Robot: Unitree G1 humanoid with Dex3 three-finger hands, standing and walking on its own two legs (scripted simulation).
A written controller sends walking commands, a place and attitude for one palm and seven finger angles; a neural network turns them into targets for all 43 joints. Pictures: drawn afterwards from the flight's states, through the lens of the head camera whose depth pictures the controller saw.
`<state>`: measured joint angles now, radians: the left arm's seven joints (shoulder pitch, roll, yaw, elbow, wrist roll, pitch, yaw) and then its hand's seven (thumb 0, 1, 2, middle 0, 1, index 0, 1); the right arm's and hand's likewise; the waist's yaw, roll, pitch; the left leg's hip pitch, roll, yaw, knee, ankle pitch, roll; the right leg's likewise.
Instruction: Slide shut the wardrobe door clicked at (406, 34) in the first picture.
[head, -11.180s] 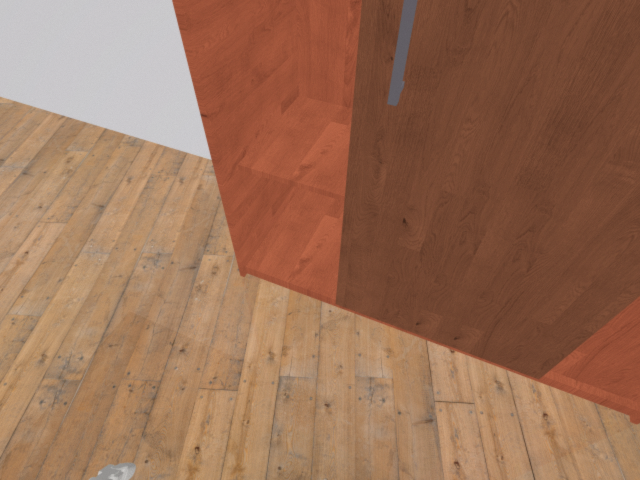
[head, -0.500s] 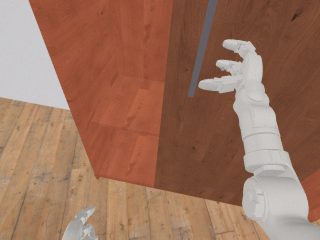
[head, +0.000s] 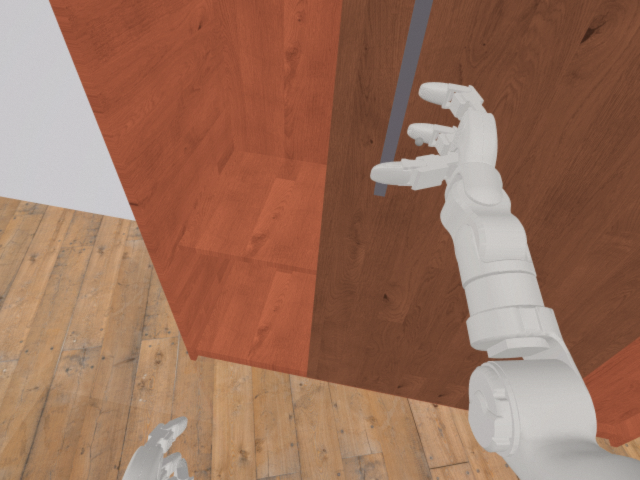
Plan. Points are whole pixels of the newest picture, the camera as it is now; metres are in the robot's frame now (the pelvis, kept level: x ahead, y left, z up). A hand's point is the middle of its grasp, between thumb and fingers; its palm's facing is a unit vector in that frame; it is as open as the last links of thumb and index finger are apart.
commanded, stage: feel for the door with the fingertips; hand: right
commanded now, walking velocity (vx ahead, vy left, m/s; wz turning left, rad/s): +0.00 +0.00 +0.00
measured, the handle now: (402, 87) +0.52 -0.05 +0.26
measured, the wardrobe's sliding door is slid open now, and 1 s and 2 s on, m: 0.37 0.37 0.37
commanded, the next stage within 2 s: slide the fingers in behind the handle in 0.70 s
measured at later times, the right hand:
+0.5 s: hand (409, 131) +0.46 -0.06 +0.23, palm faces +0.10 +0.99 +0.00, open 14.0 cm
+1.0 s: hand (412, 127) +0.48 -0.07 +0.23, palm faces +0.11 +0.99 +0.00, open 13.9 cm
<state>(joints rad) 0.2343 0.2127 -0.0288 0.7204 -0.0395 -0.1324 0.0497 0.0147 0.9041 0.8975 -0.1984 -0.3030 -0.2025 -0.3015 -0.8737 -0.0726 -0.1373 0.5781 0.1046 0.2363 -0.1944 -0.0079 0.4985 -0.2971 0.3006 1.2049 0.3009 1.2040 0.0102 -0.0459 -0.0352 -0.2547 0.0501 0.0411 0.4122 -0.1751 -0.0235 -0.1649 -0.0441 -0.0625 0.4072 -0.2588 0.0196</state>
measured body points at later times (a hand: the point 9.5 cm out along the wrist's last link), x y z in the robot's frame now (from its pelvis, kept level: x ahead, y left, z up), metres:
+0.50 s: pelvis +0.00 +0.00 +0.00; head +0.01 +0.02 +0.45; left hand +0.10 +0.24 -0.12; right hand +0.45 -0.11 +0.23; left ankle +0.02 +0.14 -0.74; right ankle -0.03 -0.13 -0.74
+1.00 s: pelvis -0.01 +0.00 +0.00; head +0.01 +0.02 +0.45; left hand +0.07 +0.24 -0.13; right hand +0.47 -0.12 +0.23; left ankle +0.02 +0.14 -0.74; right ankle -0.03 -0.13 -0.74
